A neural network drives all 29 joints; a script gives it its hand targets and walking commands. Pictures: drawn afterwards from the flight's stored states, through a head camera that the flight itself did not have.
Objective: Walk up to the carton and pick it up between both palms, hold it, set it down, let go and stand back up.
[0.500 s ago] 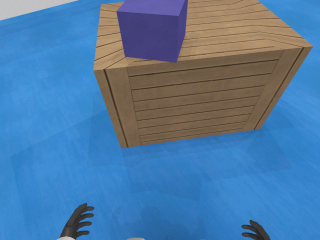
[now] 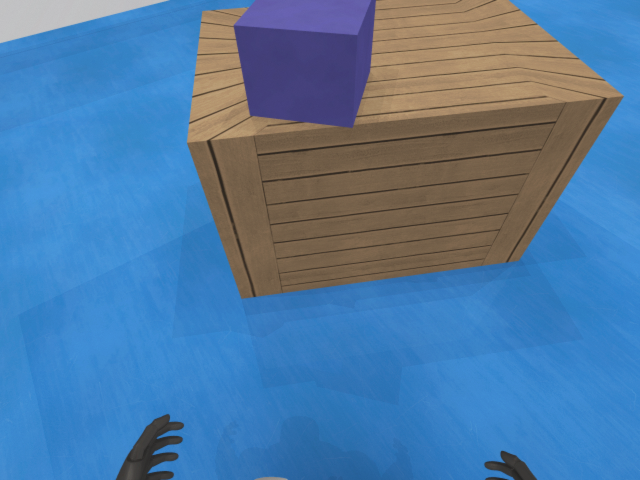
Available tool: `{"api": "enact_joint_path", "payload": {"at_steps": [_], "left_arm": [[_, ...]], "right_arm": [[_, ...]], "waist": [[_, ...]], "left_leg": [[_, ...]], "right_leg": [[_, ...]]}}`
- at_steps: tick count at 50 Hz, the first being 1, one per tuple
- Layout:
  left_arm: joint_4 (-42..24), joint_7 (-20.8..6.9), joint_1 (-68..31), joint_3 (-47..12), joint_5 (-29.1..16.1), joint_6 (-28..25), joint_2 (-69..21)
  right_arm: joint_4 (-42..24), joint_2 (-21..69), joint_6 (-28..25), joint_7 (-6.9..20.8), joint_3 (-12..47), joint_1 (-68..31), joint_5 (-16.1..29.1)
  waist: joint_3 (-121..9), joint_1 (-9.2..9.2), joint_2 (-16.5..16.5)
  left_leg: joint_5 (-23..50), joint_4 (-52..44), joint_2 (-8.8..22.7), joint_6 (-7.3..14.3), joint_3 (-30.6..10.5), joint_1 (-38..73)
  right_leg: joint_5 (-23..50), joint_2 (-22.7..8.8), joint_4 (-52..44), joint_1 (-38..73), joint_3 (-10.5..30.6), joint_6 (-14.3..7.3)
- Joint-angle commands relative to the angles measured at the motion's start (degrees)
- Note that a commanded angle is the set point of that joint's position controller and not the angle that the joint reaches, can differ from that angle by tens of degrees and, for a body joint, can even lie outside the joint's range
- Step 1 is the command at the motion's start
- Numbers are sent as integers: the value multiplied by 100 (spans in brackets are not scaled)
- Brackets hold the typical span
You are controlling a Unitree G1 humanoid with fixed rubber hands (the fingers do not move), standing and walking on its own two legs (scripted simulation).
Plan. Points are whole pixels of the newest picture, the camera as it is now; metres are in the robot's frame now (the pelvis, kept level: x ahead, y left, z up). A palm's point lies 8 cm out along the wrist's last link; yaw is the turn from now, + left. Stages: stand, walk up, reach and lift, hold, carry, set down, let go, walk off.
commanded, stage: stand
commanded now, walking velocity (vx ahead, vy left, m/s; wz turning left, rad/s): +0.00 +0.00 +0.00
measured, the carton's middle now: (312, 51) +0.99 +0.07 +0.04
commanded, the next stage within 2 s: none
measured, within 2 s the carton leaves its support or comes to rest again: neither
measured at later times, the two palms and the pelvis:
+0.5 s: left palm out of the picture +0.13 +0.26 -0.09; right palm out of the picture +0.11 -0.24 -0.12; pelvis +0.00 +0.00 +0.00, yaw +0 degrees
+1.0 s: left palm out of the picture +0.11 +0.27 -0.09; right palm out of the picture +0.09 -0.23 -0.12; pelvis -0.01 +0.00 +0.00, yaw +0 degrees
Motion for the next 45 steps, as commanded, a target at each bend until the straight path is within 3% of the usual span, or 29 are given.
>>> {"api": "enact_joint_path", "payload": {"at_steps": [1, 2, 3, 7, 9, 10, 13, 16, 18, 21, 22, 23, 24, 26, 27, 28, 30, 31, 33, 34, 35, 36, 37, 39, 41, 42, 43, 44, 45], "left_arm": [[44, 71, -56, 395, -3, -368, 1330], [78, 67, -280, 406, -25, -305, 1495], [67, 52, -170, 387, 2, -317, 1319], [53, 23, -331, 382, -39, -274, 1382], [129, 37, -117, 344, 32, -377, 1400], [162, 54, -223, 413, 0, -358, 1503], [90, 48, -171, 429, -19, -357, 1562], [108, 68, -377, 428, 11, -351, 1487], [124, 48, -188, 443, -14, -331, 1594], [175, 47, -143, 426, 14, -373, 1494], [161, 19, -264, 414, -72, -318, 1464], [117, 52, -204, 377, -20, -348, 1470], [201, 31, -193, 342, -50, -310, 1329], [259, 67, -112, 356, -41, -318, 1350], [223, 101, 19, 388, -2, -361, 1430], [208, 72, -322, 360, -2, -382, 1388], [279, 56, -310, 350, -43, -344, 1440], [290, 81, -100, 330, -27, -333, 1437], [215, 53, -191, 349, -23, -347, 1480], [321, 85, -70, 375, -24, -357, 1480], [359, 45, -43, 339, -72, -399, 1391], [325, 19, -82, 375, 28, -439, 1496], [295, 26, -114, 350, 15, -443, 1494], [337, 65, -276, 472, -11, -377, 1743], [320, 51, -276, 375, -9, -338, 1481], [343, 107, -244, 358, -44, -372, 1500], [265, 58, -346, 303, -55, -395, 1335], [329, 94, -413, 368, -41, -354, 1456], [383, 73, -257, 397, -38, -351, 1574]], "right_arm": [[-544, -1621, -276, -15, -603, -393, -122], [-537, -1678, -266, -17, -578, -325, -140], [-520, -1724, -297, 4, -600, -357, -127], [-525, -1753, -305, -19, -575, -443, -146], [-436, -1653, -226, -14, -540, -363, -151], [-465, -1567, -219, -20, -562, -253, -95], [-474, -1595, -272, -37, -549, -489, -156], [-345, -1741, -253, -37, -590, -428, -78], [-430, -1630, -260, -45, -552, -476, -130], [-342, -1658, -209, -13, -536, -259, -113], [-295, -1808, -234, -10, -576, -301, -163], [-335, -1791, -233, -9, -611, -416, -59], [-233, -1822, -244, -48, -542, -260, -123], [-238, -1847, -272, -82, -579, -394, -123], [-312, -1861, -250, -44, -667, -593, -97], [-327, -1601, -222, -78, -520, -470, -89], [-175, -1686, -270, -66, -559, -228, -134], [-237, -1654, -262, -58, -537, -261, -145], [-264, -1673, -234, -46, -506, -376, -78], [-166, -1741, -262, -50, -598, -133, -64], [-245, -1623, -301, -2, -529, -429, -114], [-300, -1479, -253, -15, -526, -431, -71], [-233, -1568, -236, -44, -541, -370, -46], [-184, -1646, -232, -6, -532, -255, -120], [-185, -1829, -238, -30, -613, -474, -112], [-108, -1838, -232, -21, -591, -508, -91], [-164, -1634, -271, -29, -512, -461, -79], [-152, -1696, -287, -22, -550, -515, -133], [-195, -1568, -260, -4, -496, -568, -69]], "waist": [[-800, 71, 139], [-831, -16, -155], [-794, 106, -144], [-776, -31, 272], [-534, 35, -69], [-816, -99, -65], [-1021, 4, 270], [-865, 11, -79], [-714, 65, 207], [-858, -35, 63], [-952, -25, 278], [-919, 32, 17], [-744, 79, 186], [-965, 87, -7], [-874, 113, 119], [-782, -54, 119], [-723, -81, 78], [-674, 3, 247], [-837, 30, 203], [-751, -25, 182], [-819, 79, 80], [-710, 38, -53], [-751, -29, -201], [-969, -55, 152], [-862, 24, -34], [-569, 48, 236], [-872, -13, 54], [-545, 31, 194], [-772, 54, 105]], "left_leg": [[1635, -701, 459, 570, -605, 40], [1780, -695, 485, 541, -581, 87], [1647, -630, 445, 556, -593, 43], [1455, -784, 532, 600, -674, 107], [1463, -681, 518, 555, -658, 58], [1627, -654, 471, 499, -552, 124], [1861, -676, 431, 512, -553, 319], [1972, -732, 475, 533, -585, 172], [1785, -781, 463, 536, -584, 147], [1654, -730, 453, 474, -531, 241], [1760, -759, 486, 472, -544, 253], [1790, -736, 514, 519, -636, 176], [1876, -886, 526, 532, -642, 93], [2101, -895, 611, 568, -771, 308], [2086, -669, 488, 511, -550, 188], [2164, -571, 446, 448, -513, 302], [1893, -808, 517, 515, -673, 318], [1908, -754, 524, 546, -739, 188], [1871, -926, 632, 569, -802, 198], [2042, -807, 658, 613, -811, 46], [1822, -660, 489, 526, -679, 35], [1852, -483, 337, 413, -514, 115], [1752, -520, 341, 371, -451, 275], [2008, -754, 496, 448, -634, 495], [1904, -857, 453, 499, -640, 455], [1972, -886, 511, 541, -699, 116], [1803, -930, 570, 529, -674, 221], [1873, -878, 440, 441, -653, 257], [1792, -921, 476, 491, -584, 312]], "right_leg": [[1789, -580, -935, 478, 581, -497], [1840, -574, -860, 364, 540, -439], [1596, -571, -888, 326, 551, -478], [1501, -445, -826, 136, 529, -442], [1510, -529, -961, 187, 608, -443], [1647, -590, -964, 304, 613, -475], [2068, -563, -805, 427, 602, -464], [2019, -497, -846, 422, 497, -457], [1874, -582, -895, 326, 626, -486], [1852, -602, -983, 398, 719, -534], [1938, -529, -829, 378, 544, -424], [1934, -513, -887, 362, 513, -474], [2052, -474, -929, 526, 450, -376], [2168, -452, -768, 544, 424, -397], [2210, -524, -837, 427, 544, -460], [2177, -604, -931, 201, 613, -480], [2102, -541, -905, 238, 548, -460], [1988, -516, -813, 342, 536, -463], [1898, -462, -836, 388, 457, -433], [2151, -498, -851, 581, 566, -406], [1998, -642, -999, 640, 741, -489], [2079, -905, -1194, 365, 988, -625], [2192, -883, -1286, 322, 1105, -694], [2060, -673, -992, 277, 693, -501], [1747, -529, -1091, 270, 531, -420], [1960, -506, -974, 344, 552, -413], [1910, -618, -1081, 438, 617, -408], [1714, -644, -1119, 168, 730, -468], [1622, -582, -1024, 271, 540, -434]]}}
